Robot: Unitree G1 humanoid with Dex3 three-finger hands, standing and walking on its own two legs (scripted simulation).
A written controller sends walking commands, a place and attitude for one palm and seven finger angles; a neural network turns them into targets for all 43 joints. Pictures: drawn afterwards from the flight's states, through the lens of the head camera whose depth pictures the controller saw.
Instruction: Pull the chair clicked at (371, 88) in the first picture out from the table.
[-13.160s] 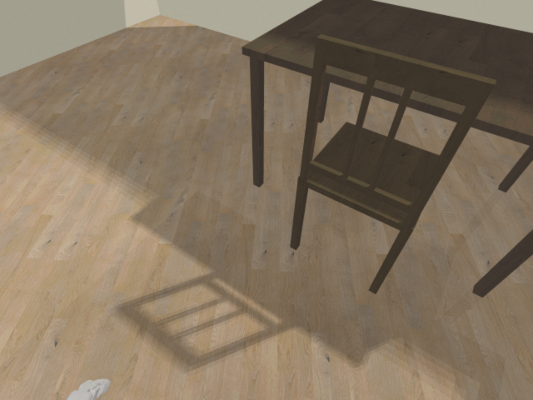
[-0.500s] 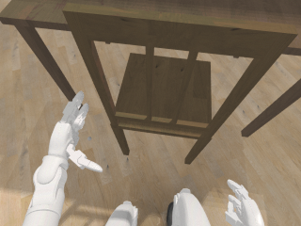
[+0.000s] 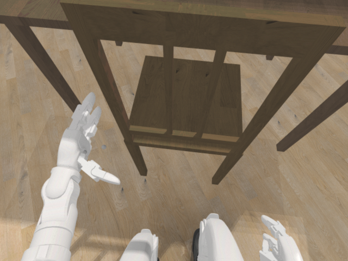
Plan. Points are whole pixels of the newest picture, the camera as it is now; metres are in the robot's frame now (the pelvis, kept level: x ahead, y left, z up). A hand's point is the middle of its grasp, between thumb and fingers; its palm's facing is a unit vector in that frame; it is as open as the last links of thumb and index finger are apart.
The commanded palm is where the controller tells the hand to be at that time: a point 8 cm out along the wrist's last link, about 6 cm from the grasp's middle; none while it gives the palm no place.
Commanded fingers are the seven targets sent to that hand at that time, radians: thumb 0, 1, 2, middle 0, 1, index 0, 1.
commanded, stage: aim the fingers beside a spindle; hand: left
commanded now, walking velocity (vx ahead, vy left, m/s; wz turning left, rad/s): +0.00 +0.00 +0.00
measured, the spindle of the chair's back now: (169, 100) +0.47 +0.02 +0.03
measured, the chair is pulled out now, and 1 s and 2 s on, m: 0.00 0.00 0.00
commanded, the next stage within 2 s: none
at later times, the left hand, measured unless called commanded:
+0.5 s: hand (109, 151) +0.36 +0.15 +0.00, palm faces -0.15 -0.99 -0.03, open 16.9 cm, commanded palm +0.33 +0.22 +0.02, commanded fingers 0.00 -0.50 0.30 -0.06 -0.08 -0.06 -0.08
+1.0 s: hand (100, 147) +0.35 +0.16 +0.03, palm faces -0.09 -0.99 -0.07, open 16.9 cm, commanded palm +0.33 +0.22 +0.01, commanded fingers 0.00 -0.50 0.30 -0.06 -0.08 -0.06 -0.08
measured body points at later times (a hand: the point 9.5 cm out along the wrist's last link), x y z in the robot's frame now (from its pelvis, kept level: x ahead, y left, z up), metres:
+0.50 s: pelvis +0.00 +0.01 +0.00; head +0.13 +0.01 +0.43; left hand +0.36 +0.21 +0.01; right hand +0.16 -0.24 -0.11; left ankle -0.03 +0.10 -0.63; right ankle +0.08 -0.12 -0.63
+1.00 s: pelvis +0.00 +0.00 +0.00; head +0.12 +0.00 +0.43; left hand +0.35 +0.22 +0.04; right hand +0.16 -0.25 -0.11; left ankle -0.03 +0.10 -0.63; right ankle +0.08 -0.12 -0.63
